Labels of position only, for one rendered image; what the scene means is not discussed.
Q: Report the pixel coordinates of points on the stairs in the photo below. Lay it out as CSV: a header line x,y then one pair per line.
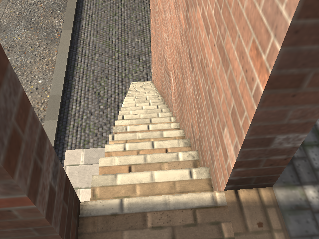
x,y
148,154

